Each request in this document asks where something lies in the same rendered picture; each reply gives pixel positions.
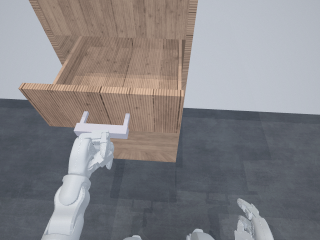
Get robot right shin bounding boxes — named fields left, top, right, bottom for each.
left=193, top=229, right=203, bottom=233

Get drawer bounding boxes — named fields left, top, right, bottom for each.
left=18, top=36, right=184, bottom=134

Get robot left forearm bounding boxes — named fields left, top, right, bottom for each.
left=41, top=173, right=91, bottom=240

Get handle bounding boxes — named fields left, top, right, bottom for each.
left=74, top=111, right=130, bottom=139

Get cabinet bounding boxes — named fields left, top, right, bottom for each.
left=29, top=0, right=198, bottom=163

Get robot left hand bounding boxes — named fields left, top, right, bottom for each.
left=68, top=129, right=115, bottom=179

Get robot right hand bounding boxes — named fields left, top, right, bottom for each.
left=234, top=198, right=274, bottom=240

